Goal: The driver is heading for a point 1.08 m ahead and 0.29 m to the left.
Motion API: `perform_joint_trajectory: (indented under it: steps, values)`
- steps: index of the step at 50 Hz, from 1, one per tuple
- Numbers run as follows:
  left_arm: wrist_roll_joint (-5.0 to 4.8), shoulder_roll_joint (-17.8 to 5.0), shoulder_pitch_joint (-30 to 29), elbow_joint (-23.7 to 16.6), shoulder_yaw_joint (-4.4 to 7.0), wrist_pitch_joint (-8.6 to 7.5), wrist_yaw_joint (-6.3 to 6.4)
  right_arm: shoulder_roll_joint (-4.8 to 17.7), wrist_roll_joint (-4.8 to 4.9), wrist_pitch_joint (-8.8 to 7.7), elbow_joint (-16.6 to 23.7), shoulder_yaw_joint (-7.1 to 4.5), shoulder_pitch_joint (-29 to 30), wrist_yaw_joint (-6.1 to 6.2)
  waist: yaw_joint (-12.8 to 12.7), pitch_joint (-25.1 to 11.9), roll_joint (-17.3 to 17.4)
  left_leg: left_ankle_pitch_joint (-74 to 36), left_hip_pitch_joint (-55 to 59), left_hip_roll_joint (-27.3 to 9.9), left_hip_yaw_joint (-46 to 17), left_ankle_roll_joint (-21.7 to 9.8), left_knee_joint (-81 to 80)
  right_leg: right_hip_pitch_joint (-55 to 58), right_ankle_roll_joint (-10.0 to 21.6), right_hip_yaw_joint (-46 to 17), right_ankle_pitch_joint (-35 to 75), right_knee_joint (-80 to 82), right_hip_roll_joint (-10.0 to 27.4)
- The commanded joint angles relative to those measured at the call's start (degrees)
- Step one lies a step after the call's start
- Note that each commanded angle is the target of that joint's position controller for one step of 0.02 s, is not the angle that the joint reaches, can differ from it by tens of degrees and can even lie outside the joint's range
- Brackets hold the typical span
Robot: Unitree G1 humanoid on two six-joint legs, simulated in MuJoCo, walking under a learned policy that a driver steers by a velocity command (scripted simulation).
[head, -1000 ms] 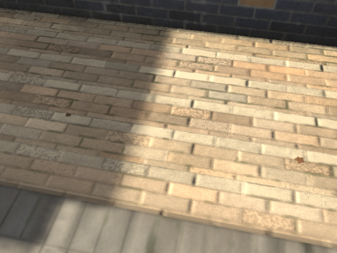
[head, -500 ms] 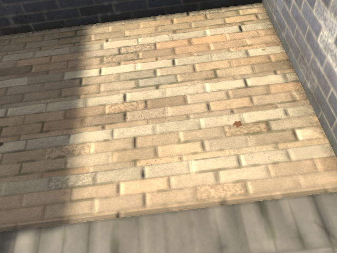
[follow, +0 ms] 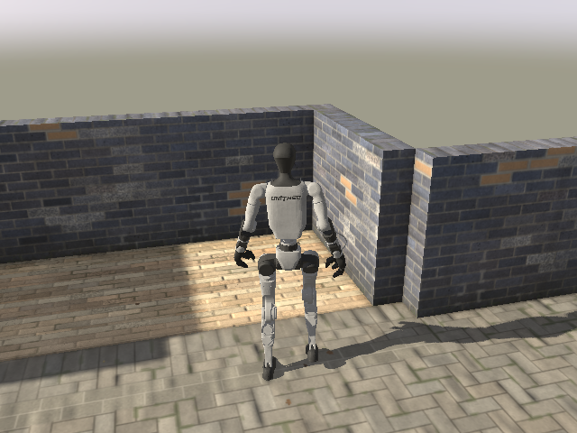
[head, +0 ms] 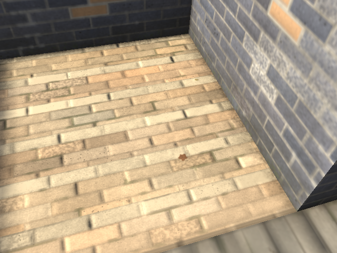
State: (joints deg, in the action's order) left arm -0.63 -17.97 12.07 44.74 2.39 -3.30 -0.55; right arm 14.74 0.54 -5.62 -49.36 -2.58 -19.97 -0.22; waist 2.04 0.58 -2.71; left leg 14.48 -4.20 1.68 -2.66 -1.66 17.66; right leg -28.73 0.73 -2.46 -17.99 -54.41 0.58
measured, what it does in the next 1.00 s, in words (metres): walks ahead, turning left: right foot, then left foot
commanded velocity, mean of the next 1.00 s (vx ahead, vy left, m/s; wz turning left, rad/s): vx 0.48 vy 0.00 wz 0.40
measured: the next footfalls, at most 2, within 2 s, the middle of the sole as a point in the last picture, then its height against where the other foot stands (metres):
right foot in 0.24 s outside the picture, level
left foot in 0.76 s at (124, 244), level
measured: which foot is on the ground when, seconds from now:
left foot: down 0.00-0.26, up 0.28-0.74, down 0.76-1.00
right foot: up 0.00-0.22, down 0.24-0.76, up 0.78-1.00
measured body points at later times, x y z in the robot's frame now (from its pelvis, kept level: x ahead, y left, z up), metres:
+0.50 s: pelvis +0.26 -0.05 +0.00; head +0.28 -0.05 +0.45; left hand +0.27 +0.24 -0.12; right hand +0.44 -0.31 -0.11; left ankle +0.31 +0.12 -0.67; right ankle +0.25 -0.15 -0.75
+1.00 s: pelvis +0.52 +0.07 +0.00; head +0.55 +0.10 +0.45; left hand +0.57 +0.39 -0.09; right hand +0.73 -0.14 -0.10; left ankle +0.50 +0.13 -0.75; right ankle +0.68 -0.07 -0.67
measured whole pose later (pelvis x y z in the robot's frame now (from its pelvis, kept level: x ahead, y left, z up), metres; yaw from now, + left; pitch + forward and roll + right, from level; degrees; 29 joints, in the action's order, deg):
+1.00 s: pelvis +0.52 +0.07 +0.00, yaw +28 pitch +1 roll +0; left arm 0.7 -18.2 6.5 40.0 2.7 -5.6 -0.2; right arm 16.6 0.5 -3.1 -38.9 -3.5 -17.7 -0.9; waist 2.3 3.6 -1.5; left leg 9.4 -12.6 6.5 -3.4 -6.0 21.3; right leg -35.6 -2.7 -4.6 -14.8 -56.3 5.8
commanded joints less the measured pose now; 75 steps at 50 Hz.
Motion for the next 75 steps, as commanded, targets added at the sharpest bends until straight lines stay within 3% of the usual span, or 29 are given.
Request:
perform_joint_trajectory:
  steps: [1, 6, 9, 11, 12, 13, 14, 15, 18, 24, 33, 37, 38, 39, 40, 41, 42, 44, 48, 53, 58, 61, 62, 63, 64, 65, 67, 70, 75]
  values:
    - [0.27, -1.83, -10.49, -7.3, 0.22, -1.91, -0.67, 9.59, 0.25, -0.09, 2.69, -1.92, -0.81, 0.58, 2.5, 4.24, 9.64, -7.29, 5.27, -12.66, -11.02, -9.47, -10.37, -13.31, -2.0, 1.83, 6.72, 6.89, 2.85]
    - [-0.36, -1.24, -16.08, -9.9, -0.28, -2.68, -1.81, 11.46, 0.66, 0.89, 1.76, -2.02, -4.95, 0.66, 3.52, 4.57, 9.61, -15.88, -0.84, -12.74, -8.12, -8.9, -9.48, -0.94, -2.35, 3.96, 15.41, 21.2, -0.3]
    - [-0.73, -4.4, -12.88, -9.84, 0.91, -3.01, -1.85, 12.69, 1.23, 1.4, 2.02, -2.46, -4.0, 0.94, -0.5, 3.75, 10.47, -21.21, 1.19, -15.39, -10.19, -7.14, -6.37, 4.84, -0.22, 1.74, 14.78, 24.89, -0.48]
    - [-0.58, -7.9, -2.07, -7.01, 2.91, -2.8, -0.87, 12.32, 0.84, 1.66, 2.6, -2.24, -2.93, 1.01, -6.83, -3.03, 9.34, -33.64, -1.29, -12.03, -7.04, -4.55, 6.31, 21.16, 2.38, 2.76, 14.26, 27.45, -1.58]
    - [0.03, -10.72, 7.42, -5.47, 4.01, -2.51, -0.11, 9.83, -0.16, 1.57, 3.96, -1.24, -2.25, 0.95, -11.34, -10.64, 7.19, -25.67, -9.85, -9.23, -5.57, -2.54, 20.2, 36.53, 5.09, -2.9, 12.48, 25.28, 5.04]
    - [1.26, -16.67, 13.94, -4.15, 5.43, -1.85, 0.12, 1.99, 0.13, 1.01, 5.64, 0.94, -9.78, 0.94, -9.35, -22.36, -9.03, 1.93, -28.15, -0.81, -0.85, 1.15, 42.5, 56.1, 12.86, -27.36, -0.66, 28.86, 21.6]
    - [1.16, -11.72, 13.39, -3.95, 4.1, -1.69, -0.24, 5.41, 1.75, 0.47, 4.73, 0.17, -9.76, 0.97, -9.36, -22.29, -12.46, 18.11, -33.23, -0.81, -6.24, 1.01, 51.39, 51.24, 14.08, -39.78, -10.03, 38.01, 23.83]
    - [0.7, -8.01, 8.83, -3.98, 2.95, -1.74, -0.16, 10.12, 3.16, 0.59, 5.74, -1.43, -4.44, 0.89, -8.48, -11.23, -8.35, 14.25, -37.49, -3.89, -5.79, 0.38, 54.71, 42.82, 11.53, -31.0, -12.07, 39.29, 21.69]
    - [1.29, -3.25, 0.19, -3.78, 1.81, -2.43, -0.38, 7.95, 1.54, 1.87, 5.83, -1.77, -0.9, 1.02, -3.49, -0.83, -4.67, 3.78, -32.19, -9.31, -3.92, 0.32, 49.67, 24.92, 8.94, -12.09, 4.09, 43.48, 15.0]
    - [1.31, -4.49, -1.32, -1.22, 2.93, -4.17, -0.11, 4.96, 0.86, 3.76, 8.56, -1.45, 3.37, 0.45, -1.47, 3.39, -0.68, -6.98, -35.21, -10.34, -4.23, 1.87, 41.69, 20.68, 10.61, 1.18, 16.81, 48.76, 14.31]
    - [-0.44, -9.19, 5.36, 1.54, 4.24, -1.37, 0.78, 4.4, 0.88, 2.66, 16.42, -0.46, 18.88, -3.25, -6.17, 6.08, 1.82, -13.23, -35.47, -7.02, 4.45, -1.49, 18.83, 33.25, 7.81, 12.14, 29.68, 44.41, 15.71]
    - [-0.88, -11.71, 4.22, 0.6, 4.74, 0.67, 1.66, 10.5, 1.04, 3.47, 15.42, -3.89, 5.61, -3.0, 3.21, -4.71, -1.48, -5.29, -13.77, 1.6, 9.7, -6.85, 16.61, 33.19, 4.61, 15.64, 59.49, 19.39, 14.08]
    - [-0.45, -10.32, 4.44, -0.08, 4.03, 0.48, 1.97, 14.16, 1.13, 4.08, 13.09, -5.89, -4.13, -1.96, 8.07, -9.7, 1.2, -7.22, 3.25, 0.7, 4.9, -9.32, 14.43, 22.09, 2.31, 15.93, 49.36, 4.05, 11.95]
    - [1.87, -1.44, 10.05, -3.18, 1.37, -0.65, 1.25, 20.74, 1.34, 4.14, 12.9, -6.99, -4.11, -1.05, 1.63, -13.81, 16.93, -1.86, 23.77, -14.74, -24.85, -18.49, 12.07, -4.42, -1.57, 13.97, -5.22, -17.46, 1.86]
    - [0.41, -4.17, 6.65, -4.47, 1.13, -3.07, 0.44, 18.3, 0.82, 3.12, 15.5, -5.92, -5.1, -1.41, 3.94, -24.3, 13.13, 6.62, 29.67, -21.86, -47.79, -24.84, 1.77, -12.72, -1.88, -0.98, -17.51, -27.66, -3.51]
    - [-1.91, -8.15, 0.12, -6.34, 2.23, -4.3, -0.14, 14.44, 0.24, 2.3, 14.84, -4.82, -3.66, -1.7, 5.71, -17.02, 8.45, 4.7, 25.66, -20.17, -39.89, -20.8, -0.71, -18.03, -0.72, -3.86, -11.98, -27.09, -0.08]
    - [-1.94, -7.21, -1.35, -7.13, 1.73, -5.01, -0.09, 12.88, 0.43, 1.79, 14.63, -4.38, -1.03, -1.69, 3.45, -10.35, 5.43, 0.3, 17.48, -17.65, -32.12, -18.54, -0.68, -17.6, 0.2, -3.31, -6.95, -21.9, 2.43]
    - [0.41, -7.51, -0.36, -6.06, 2.22, -4.65, 0.51, 9.6, -0.24, 1.54, 16.04, -3.24, 5.6, -1.38, -1.35, -4.81, 3.09, -13.19, 3.12, -13.52, -22.27, -16.17, -1.73, -10.01, -0.37, -3.3, -2.26, -13.3, 5.74]
    - [1.66, -4.99, -0.23, -6.32, 1.75, -2.39, 0.53, 11.07, -0.02, 1.22, 15.45, -3.55, 5.93, -0.37, -3.14, -2.45, 3.52, -22.53, -7.34, -11.02, -15.66, -16.45, -4.66, -5.29, -3.81, -1.31, 2.23, -3.99, 5.49]
    - [1.18, -2.36, -11.28, -9.02, 0.43, -2.56, -0.07, 12.28, 0.62, 2.21, 13.59, -3.89, 2.7, 0.99, 1.03, -0.07, 6.51, -13.39, -11.97, -5.98, -10.77, -11.56, -3.55, -0.29, -5.34, 0.09, 21.47, 17.66, 1.22]
    - [0.26, -5.14, -13.4, -9.89, 1.44, -3.65, -1.24, 11.08, 0.86, 2.71, 11.34, -3.57, -0.89, 1.17, 1.77, -0.42, 8.84, -7.66, -4.85, -10.08, -17.26, -9.83, 1.91, 2.08, -3.0, -1.8, 20.39, 24.97, 0.56]
    - [0.65, -6.84, -5.87, -8.14, 2.81, -4.29, -1.04, 9.57, 0.38, 3.07, 10.9, -3.07, -0.19, 0.97, -2.5, -2.23, 10.39, -16.05, -2.97, -8.85, -17.59, -7.54, 9.6, 11.81, 0.89, 0.78, 15.15, 28.56, -0.23]
    - [1.42, -8.97, 0.86, -7.43, 3.58, -4.59, -0.7, 6.95, -0.13, 2.96, 11.49, -2.0, -0.3, 0.77, -5.64, -8.61, 7.91, -15.52, -6.05, -5.89, -14.61, -5.57, 21.06, 23.15, 4.12, -3.85, 15.28, 27.25, 5.12]
    - [2.34, -14.3, 8.11, -6.26, 4.92, -4.37, -0.52, 3.77, 0.42, 2.44, 12.26, -0.84, -6.85, 0.89, -5.1, -17.49, -5.13, -1.04, -22.55, 1.56, -7.93, -1.13, 40.91, 43.3, 12.69, -24.36, 9.97, 28.32, 17.15]
    - [0.69, -12.88, 11.97, -3.73, 5.03, -3.75, -1.36, 5.41, 1.49, 1.98, 12.13, -0.76, -8.91, 1.02, -5.5, -18.57, -14.98, 19.12, -35.66, 3.44, -7.06, 0.57, 52.65, 48.1, 17.15, -44.01, -7.0, 36.99, 22.7]
    - [-0.22, -8.35, 9.47, -4.24, 3.71, -3.54, -1.36, 10.3, 2.08, 1.95, 12.06, -1.97, -3.51, 1.03, -6.73, -10.04, -7.03, 15.81, -40.79, 0.46, -9.0, 0.34, 56.95, 42.29, 14.81, -40.14, -15.14, 38.98, 21.13]
    - [0.69, -5.14, 4.15, -4.76, 2.38, -2.75, -1.08, 10.11, 0.48, 1.88, 14.07, -1.9, 5.33, 0.89, -5.53, -0.87, -0.51, 8.16, -40.0, -3.7, -5.05, 0.08, 53.51, 29.01, 12.22, -25.69, -5.53, 40.46, 16.18]
    - [1.02, -3.54, 2.4, -4.25, 1.68, -2.99, -0.77, 7.03, 0.1, 1.85, 13.5, -1.58, 4.3, 0.28, -2.65, -0.17, -3.23, 3.05, -33.75, -6.97, -2.98, 0.55, 45.8, 22.03, 11.62, -16.46, 7.55, 43.55, 11.78]
    - [0.0, -6.82, 5.02, -1.97, 2.45, -2.82, -0.19, 4.02, -0.47, 1.32, 15.28, -0.17, 11.01, -0.04, -4.26, 0.69, -1.43, -7.21, -34.04, -7.6, -0.2, 2.34, 29.68, 22.09, 12.25, -7.86, 19.08, 46.2, 10.86]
